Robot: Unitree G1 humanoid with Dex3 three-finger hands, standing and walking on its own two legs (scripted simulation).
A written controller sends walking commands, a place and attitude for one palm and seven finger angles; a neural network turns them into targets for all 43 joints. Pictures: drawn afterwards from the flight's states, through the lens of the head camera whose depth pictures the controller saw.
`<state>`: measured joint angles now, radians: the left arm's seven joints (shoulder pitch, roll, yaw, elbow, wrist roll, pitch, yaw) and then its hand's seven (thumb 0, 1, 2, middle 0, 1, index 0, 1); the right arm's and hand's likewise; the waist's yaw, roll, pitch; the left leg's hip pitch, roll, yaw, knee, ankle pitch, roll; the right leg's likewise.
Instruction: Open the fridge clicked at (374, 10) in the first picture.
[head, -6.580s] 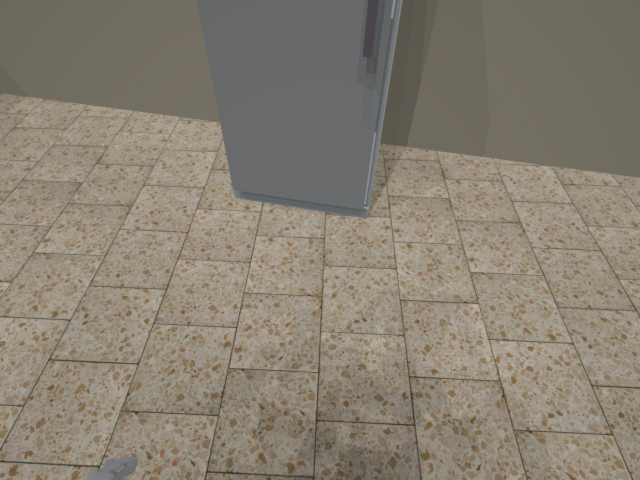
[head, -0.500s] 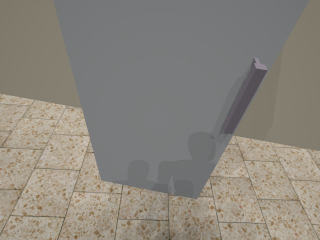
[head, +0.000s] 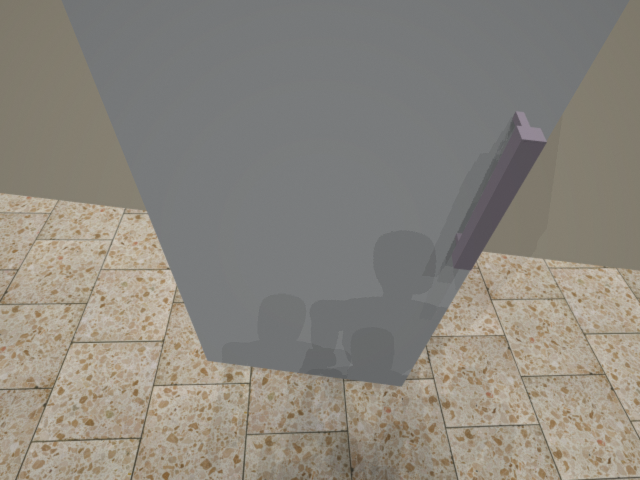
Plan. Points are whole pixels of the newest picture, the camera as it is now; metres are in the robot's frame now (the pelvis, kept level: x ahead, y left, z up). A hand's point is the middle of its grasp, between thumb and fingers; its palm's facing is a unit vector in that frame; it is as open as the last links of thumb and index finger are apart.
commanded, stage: come to a stop and stand still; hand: right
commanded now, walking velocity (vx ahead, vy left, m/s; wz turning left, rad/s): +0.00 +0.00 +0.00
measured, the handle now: (487, 198) +0.47 -0.20 +0.12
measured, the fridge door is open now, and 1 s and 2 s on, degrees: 0 0 0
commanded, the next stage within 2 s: look again from close up in 0.56 s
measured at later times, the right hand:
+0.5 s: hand out of the picture +0.03 -0.18 -0.16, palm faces +0.03 +0.97 -0.23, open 7.4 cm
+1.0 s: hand out of the picture +0.03 -0.18 -0.17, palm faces +0.04 +0.98 -0.21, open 7.4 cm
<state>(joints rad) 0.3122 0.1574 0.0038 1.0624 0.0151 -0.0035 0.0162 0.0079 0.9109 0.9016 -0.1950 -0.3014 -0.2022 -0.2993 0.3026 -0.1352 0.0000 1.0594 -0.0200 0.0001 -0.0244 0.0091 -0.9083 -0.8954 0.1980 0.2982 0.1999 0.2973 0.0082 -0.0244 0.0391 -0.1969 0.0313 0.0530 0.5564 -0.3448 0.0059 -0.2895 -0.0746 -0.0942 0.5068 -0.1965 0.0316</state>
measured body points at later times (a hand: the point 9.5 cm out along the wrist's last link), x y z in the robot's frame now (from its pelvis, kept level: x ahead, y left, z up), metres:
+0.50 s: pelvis +0.03 +0.00 +0.00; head +0.04 +0.01 +0.45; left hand +0.06 +0.23 -0.16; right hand +0.03 -0.24 -0.15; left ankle -0.03 +0.11 -0.73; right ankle +0.04 -0.14 -0.73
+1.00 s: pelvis +0.03 +0.00 +0.01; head +0.04 +0.01 +0.46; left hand +0.05 +0.23 -0.16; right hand +0.03 -0.23 -0.15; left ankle -0.03 +0.11 -0.73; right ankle +0.04 -0.14 -0.73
